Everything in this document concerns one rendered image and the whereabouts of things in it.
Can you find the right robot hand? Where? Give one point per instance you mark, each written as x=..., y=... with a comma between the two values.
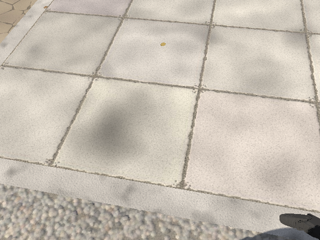
x=309, y=223

